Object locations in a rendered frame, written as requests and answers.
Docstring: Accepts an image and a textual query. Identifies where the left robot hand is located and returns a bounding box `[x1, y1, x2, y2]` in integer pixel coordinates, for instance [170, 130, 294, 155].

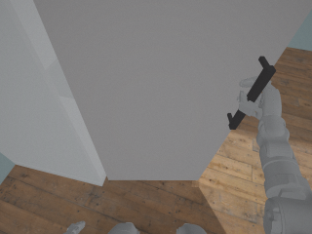
[63, 220, 86, 234]

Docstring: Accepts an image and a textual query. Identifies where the right robot forearm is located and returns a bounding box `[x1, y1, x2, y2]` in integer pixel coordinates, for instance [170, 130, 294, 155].
[255, 115, 312, 201]

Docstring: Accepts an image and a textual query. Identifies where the right robot upper arm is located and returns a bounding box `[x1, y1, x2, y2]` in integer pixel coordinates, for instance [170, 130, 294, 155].
[263, 196, 312, 234]

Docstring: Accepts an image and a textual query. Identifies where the left robot thigh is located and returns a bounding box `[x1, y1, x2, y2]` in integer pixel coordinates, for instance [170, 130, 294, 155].
[107, 222, 140, 234]

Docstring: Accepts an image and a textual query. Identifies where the handle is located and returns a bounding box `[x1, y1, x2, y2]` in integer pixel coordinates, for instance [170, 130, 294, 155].
[227, 56, 277, 130]

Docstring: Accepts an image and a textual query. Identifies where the robot thigh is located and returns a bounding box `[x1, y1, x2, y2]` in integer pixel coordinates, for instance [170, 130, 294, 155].
[175, 223, 207, 234]
[107, 222, 140, 234]

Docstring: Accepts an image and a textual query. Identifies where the right robot hand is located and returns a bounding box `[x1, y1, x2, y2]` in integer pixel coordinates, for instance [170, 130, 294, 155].
[237, 76, 282, 121]

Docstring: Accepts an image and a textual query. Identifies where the right robot thigh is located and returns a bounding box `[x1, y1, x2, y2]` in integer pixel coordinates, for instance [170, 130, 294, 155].
[175, 223, 207, 234]

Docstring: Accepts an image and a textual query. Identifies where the fridge door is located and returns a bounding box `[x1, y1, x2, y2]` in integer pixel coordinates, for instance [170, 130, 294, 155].
[33, 0, 312, 180]

